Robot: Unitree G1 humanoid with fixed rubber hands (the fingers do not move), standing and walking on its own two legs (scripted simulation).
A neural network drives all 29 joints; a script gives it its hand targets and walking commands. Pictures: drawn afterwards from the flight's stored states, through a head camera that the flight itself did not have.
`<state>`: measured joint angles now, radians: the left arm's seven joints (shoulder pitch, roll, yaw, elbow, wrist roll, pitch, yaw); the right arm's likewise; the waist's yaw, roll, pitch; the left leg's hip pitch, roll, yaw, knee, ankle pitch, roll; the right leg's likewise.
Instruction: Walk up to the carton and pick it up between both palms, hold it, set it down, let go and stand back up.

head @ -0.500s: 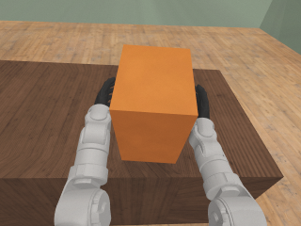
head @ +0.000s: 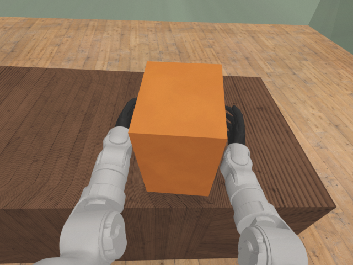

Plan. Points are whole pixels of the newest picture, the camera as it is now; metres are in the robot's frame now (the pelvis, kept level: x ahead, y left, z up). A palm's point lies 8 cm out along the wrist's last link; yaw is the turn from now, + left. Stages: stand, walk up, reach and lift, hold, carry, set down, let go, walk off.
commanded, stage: set down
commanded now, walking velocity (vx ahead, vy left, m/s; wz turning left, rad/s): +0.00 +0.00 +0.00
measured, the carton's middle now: (180, 134) +0.42 -0.02 +0.08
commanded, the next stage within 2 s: none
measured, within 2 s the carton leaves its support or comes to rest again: rests again in 1.84 s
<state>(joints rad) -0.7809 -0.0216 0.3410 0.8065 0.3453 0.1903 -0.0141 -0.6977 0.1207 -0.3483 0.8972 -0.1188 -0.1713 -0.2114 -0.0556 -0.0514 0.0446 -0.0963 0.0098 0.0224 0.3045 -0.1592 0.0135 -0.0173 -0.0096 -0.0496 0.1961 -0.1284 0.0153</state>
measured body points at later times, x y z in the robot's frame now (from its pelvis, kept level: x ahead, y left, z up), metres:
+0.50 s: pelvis +0.01 +0.00 +0.00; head +0.03 +0.03 +0.45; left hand +0.45 +0.12 +0.08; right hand +0.40 -0.15 +0.09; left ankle +0.01 +0.11 -0.75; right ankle -0.01 -0.13 -0.75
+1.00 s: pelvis +0.01 +0.01 +0.00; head +0.06 +0.04 +0.44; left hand +0.46 +0.11 +0.05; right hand +0.41 -0.15 +0.07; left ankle +0.01 +0.10 -0.75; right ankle -0.01 -0.13 -0.75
